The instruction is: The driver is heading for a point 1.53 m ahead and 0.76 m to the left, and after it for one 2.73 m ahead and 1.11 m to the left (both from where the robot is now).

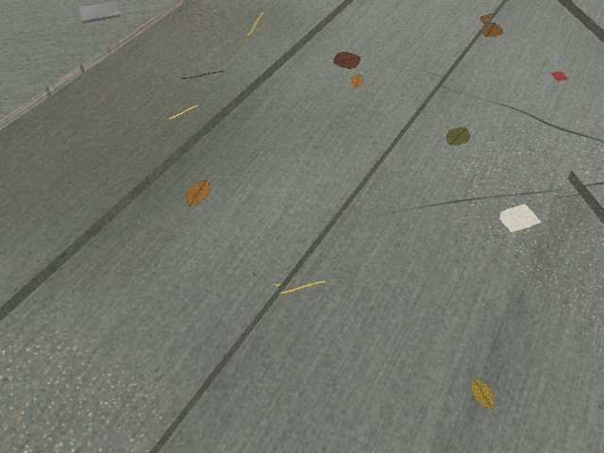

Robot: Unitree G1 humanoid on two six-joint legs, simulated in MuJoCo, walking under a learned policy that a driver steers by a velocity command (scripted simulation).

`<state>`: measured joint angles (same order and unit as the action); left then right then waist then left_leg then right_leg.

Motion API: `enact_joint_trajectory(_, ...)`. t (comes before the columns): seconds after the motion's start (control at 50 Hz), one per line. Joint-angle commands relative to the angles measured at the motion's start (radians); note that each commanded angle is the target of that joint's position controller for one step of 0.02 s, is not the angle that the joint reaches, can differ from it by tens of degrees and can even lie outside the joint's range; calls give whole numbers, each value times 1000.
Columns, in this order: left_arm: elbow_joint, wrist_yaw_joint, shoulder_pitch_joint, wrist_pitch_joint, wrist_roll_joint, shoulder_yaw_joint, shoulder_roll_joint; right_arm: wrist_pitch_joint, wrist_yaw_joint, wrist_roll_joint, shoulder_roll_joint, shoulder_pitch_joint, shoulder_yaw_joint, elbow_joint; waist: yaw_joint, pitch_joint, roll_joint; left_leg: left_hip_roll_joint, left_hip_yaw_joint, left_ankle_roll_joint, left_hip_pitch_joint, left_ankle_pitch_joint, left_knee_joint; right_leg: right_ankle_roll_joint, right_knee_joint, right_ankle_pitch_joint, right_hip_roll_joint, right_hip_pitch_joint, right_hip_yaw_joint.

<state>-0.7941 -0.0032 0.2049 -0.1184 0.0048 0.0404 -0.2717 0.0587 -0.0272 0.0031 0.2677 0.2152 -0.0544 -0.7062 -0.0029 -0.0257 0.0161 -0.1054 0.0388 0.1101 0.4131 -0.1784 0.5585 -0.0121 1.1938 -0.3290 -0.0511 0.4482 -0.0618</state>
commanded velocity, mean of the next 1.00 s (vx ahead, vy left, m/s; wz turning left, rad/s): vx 0.09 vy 0.00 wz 0.58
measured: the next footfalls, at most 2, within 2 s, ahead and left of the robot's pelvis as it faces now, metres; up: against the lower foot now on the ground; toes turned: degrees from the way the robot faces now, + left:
right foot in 0.34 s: +0.34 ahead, -0.09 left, +0.00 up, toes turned +20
left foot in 0.80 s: +0.16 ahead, +0.12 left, +0.00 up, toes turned +32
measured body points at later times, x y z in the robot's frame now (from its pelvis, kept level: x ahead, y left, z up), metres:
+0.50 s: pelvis +0.18 -0.03 +0.01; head +0.23 -0.03 +0.46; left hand +0.29 +0.27 -0.07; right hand +0.40 -0.27 -0.10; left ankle +0.08 +0.07 -0.63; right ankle +0.30 -0.10 -0.72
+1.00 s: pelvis +0.17 +0.02 +0.02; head +0.18 +0.07 +0.46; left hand +0.14 +0.34 -0.10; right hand +0.45 -0.13 -0.05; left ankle +0.13 +0.10 -0.72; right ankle +0.27 -0.10 -0.64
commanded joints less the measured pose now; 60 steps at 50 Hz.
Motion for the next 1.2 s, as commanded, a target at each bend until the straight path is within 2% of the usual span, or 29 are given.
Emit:
enact_joint_trajectory(0.02, 78, -11, 47, 8, -12, 38, -104, 21, 11, 1, 110, -1, -33, 81, -42, 66, -40, 252, -339, 188, -151, 420, -306, 25, -50, 28, -46, 137, -25)
enact_joint_trajectory(0.1, 118, -23, -51, 30, -33, 33, -70, -3, 45, 8, 164, 51, -51, 69, -27, 79, -52, 189, -237, 157, -113, 591, -269, 82, -240, 203, 14, 140, 15)
enact_joint_trajectory(0.22, 179, -8, -240, 43, -12, 17, -54, -64, 71, 24, 174, 91, -62, 76, 40, 97, -103, 175, -336, 92, -171, 344, -188, 109, -556, 319, 80, 116, -9)
enact_joint_trajectory(0.28, 185, 5, -234, 37, -8, 33, -96, -82, 78, 16, 171, 90, -64, 88, 38, 115, -127, 190, -433, 79, -236, 299, -104, 95, -665, 257, 103, 52, -38)
enact_joint_trajectory(0.32, 171, 8, -157, 21, -12, 47, -119, -78, 79, 21, 156, 34, -57, 112, -10, 129, -163, 175, -476, 53, -265, 303, -17, 55, -779, 284, 91, -40, -45)
enact_joint_trajectory(0.34, 165, 3, -110, 12, -21, 54, -140, -72, 76, 20, 126, 12, -47, 128, -32, 169, -140, 124, -450, 16, -232, 240, 87, 15, -848, 428, 26, -179, -64)
enact_joint_trajectory(0.36, 175, -9, -61, 14, -39, 65, -198, -66, 72, 0, 69, 45, -27, 146, -25, 270, 21, 42, -335, -37, -93, -86, 333, -73, -786, 767, -188, -413, -224)
enact_joint_trajectory(0.38, 165, -12, -51, 31, -61, 65, -207, -67, 69, 15, 83, 211, -22, 147, 59, 368, 313, -55, -244, -89, 134, -544, 510, -275, -799, 862, -392, -620, -550)
enact_joint_trajectory(0.4, 186, -14, -81, 42, -27, 53, -130, -73, 68, 11, 188, 258, -47, 97, 56, 349, 208, 40, -234, -133, 176, -500, 659, -301, -802, 691, -409, -567, -570)
enact_joint_trajectory(0.42, 204, -20, -96, 53, -21, 35, -75, -89, 68, 15, 234, 162, -62, 93, 14, 261, 106, 62, -202, -167, 199, -420, 729, -258, -798, 611, -332, -490, -418)
enact_joint_trajectory(0.44, 208, -24, -111, 69, -25, 27, -67, -105, 71, 15, 216, 110, -63, 98, 10, 216, 45, 77, -183, -184, 211, -364, 746, -221, -816, 503, -272, -419, -330)
enact_joint_trajectory(0.46, 208, -27, -134, 81, -20, 26, -74, -116, 74, 16, 198, 76, -60, 117, 14, 158, 54, 97, -171, -193, 225, -324, 742, -212, -841, 421, -238, -347, -275)
enact_joint_trajectory(0.48, 206, -32, -144, 90, -26, 26, -88, -122, 70, 21, 166, 69, -51, 124, 21, 119, 77, 104, -140, -196, 195, -287, 724, -202, -872, 392, -197, -270, -205)
enact_joint_trajectory(0.54, 194, -37, -130, 96, -34, 32, -97, -120, 68, 20, 115, 64, -38, 135, 12, 125, 123, 112, -87, -204, 167, -251, 625, -224, -899, 437, -177, -267, -102)
enact_joint_trajectory(0.64, 186, -35, -139, 107, -23, 52, -142, -114, 54, 10, 100, -10, -25, 163, -9, 159, 131, 166, -54, -181, 76, -210, 415, -244, -910, 391, -226, -275, -31)
enact_joint_trajectory(0.7, 176, -27, -136, 113, -14, 60, -163, -116, 40, 11, 117, -16, -29, 167, -11, 149, 151, 161, -20, -152, -2, -192, 292, -232, -907, 331, -242, -260, 1)
enact_joint_trajectory(0.74, 167, -24, -137, 116, 1, 64, -173, -116, 28, 11, 123, 0, -35, 165, 6, 144, 154, 151, 0, -121, -62, -157, 163, -205, -873, 310, -249, -262, 20)
enact_joint_trajectory(0.78, 146, -24, -113, 122, 19, 62, -152, -115, 23, 9, 135, 79, -50, 132, 40, 148, 122, 103, 26, -66, -207, -51, -37, -127, -769, 235, -211, -205, 80)
enact_joint_trajectory(0.8, 128, -19, -67, 126, 13, 55, -112, -112, 29, 6, 189, 112, -68, 129, 36, 114, -19, 180, -126, -8, -304, 71, -156, -37, -606, 85, -144, -69, 159)
enact_joint_trajectory(0.82, 165, -9, -49, 127, -40, 38, -58, -112, 49, 6, 296, 97, -86, 163, -18, 87, -342, 437, -486, 128, -394, 355, -185, 74, -290, -313, 9, 211, 230)
enact_joint_trajectory(0.84, 202, -21, -170, 120, -31, 55, -107, -92, 42, -36, 302, 90, -85, 186, 70, 112, -287, 482, -561, 241, -256, 287, -245, 76, -133, -330, 54, 252, 59)
enact_joint_trajectory(0.86, 201, -27, -189, 121, -10, 63, -129, -74, 39, -42, 270, 39, -77, 186, 47, 81, -207, 419, -479, 197, -231, 176, -256, 64, -74, -230, 31, 255, 21)
enact_joint_trajectory(0.88, 185, -32, -162, 124, -8, 68, -129, -66, 42, -21, 232, -24, -69, 189, 15, 68, -173, 365, -422, 137, -227, 111, -244, 60, -81, -138, 21, 266, 12)
enact_joint_trajectory(0.9, 166, -39, -144, 129, -18, 71, -127, -66, 46, -4, 195, -52, -56, 196, 7, 80, -157, 336, -392, 107, -236, 120, -230, 69, -71, -92, 17, 259, 9)
enact_joint_trajectory(0.92, 166, -41, -131, 130, -24, 72, -123, -69, 52, 2, 183, -71, -48, 200, -5, 87, -160, 314, -368, 104, -220, 178, -219, 81, -49, -52, 27, 233, 14)
enact_joint_trajectory(0.98, 170, -34, -126, 123, -11, 65, -102, -74, 65, -5, 165, -46, -39, 199, -4, 124, -153, 287, -359, 110, -260, 257, -198, 94, -99, 1, 50, 202, 13)
enact_joint_trajectory(1.06, 185, -27, -173, 115, -5, 53, -83, -84, 73, 1, 197, -13, -54, 193, 27, 116, -166, 281, -418, 116, -294, 193, -182, 98, -320, -9, 69, 153, -1)
enact_joint_trajectory(1.12, 178, -15, -155, 110, 1, 51, -92, -88, 66, -5, 199, -26, -54, 197, 32, 125, -174, 292, -457, 130, -267, 224, -163, 89, -405, -49, 72, 62, 1)
enact_joint_trajectory(1.2, 179, 2, -141, 101, 9, 49, -92, -93, 54, 3, 184, -41, -45, 186, 33, 130, -174, 283, -500, 125, -271, 343, -124, 67, -551, -57, 72, -47, 15)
